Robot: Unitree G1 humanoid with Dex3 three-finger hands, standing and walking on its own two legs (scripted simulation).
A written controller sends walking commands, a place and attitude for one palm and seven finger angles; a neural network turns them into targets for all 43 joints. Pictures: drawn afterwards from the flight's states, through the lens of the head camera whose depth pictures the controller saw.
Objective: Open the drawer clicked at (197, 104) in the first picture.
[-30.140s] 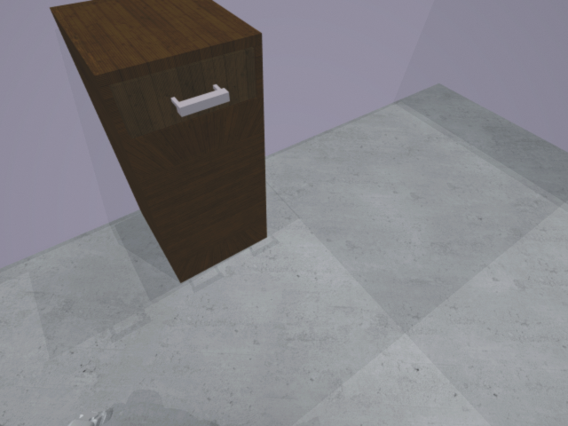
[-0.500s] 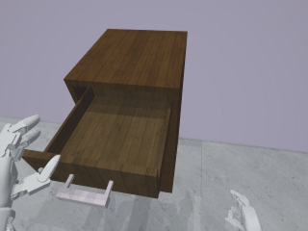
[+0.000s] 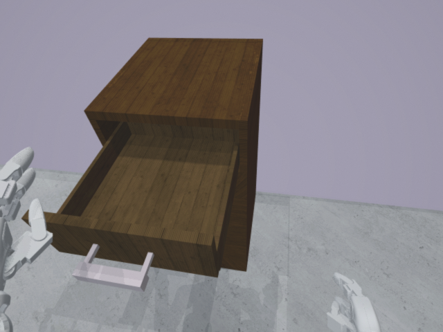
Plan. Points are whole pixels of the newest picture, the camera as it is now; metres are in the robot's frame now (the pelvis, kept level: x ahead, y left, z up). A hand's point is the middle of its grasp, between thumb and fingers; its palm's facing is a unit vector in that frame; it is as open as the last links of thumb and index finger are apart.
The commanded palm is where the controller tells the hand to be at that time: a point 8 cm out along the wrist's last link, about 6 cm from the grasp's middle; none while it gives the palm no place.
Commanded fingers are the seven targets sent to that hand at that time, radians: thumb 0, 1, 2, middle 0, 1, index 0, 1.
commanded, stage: step back with the hand held close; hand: left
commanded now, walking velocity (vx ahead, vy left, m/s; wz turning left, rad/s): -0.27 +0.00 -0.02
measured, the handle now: (116, 264) +0.23 +0.23 +0.00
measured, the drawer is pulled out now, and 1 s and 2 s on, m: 0.29 0.29 0.29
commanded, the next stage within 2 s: stop stepping back and stand still in 1.04 s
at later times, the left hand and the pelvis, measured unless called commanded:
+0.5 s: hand out of the picture +0.13 +0.27 +0.17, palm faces +0.32 -0.80 -0.51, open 7.4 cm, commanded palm +0.07 +0.31 +0.19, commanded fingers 0.00 0.90 0.90 -0.20 -0.30 -0.20 -0.30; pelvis -0.07 +0.04 -0.01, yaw -1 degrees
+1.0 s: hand out of the picture +0.07 +0.26 +0.18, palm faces +0.28 -0.85 -0.45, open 7.4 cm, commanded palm +0.00 +0.31 +0.19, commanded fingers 0.00 0.90 0.90 -0.20 -0.30 -0.20 -0.30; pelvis -0.15 +0.04 -0.01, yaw -4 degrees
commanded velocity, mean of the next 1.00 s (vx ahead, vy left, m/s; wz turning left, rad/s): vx -0.31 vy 0.00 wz -0.01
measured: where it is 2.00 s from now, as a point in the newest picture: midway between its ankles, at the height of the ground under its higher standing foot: outside the picture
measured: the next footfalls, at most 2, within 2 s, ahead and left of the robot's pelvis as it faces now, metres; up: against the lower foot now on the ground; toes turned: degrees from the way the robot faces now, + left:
right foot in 1.10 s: -0.25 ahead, -0.07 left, +0.00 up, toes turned +1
left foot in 1.50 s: -0.25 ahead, +0.16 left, +0.00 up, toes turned +4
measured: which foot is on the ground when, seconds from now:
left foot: down 0.00-1.00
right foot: down 0.00-0.76, up 0.78-1.00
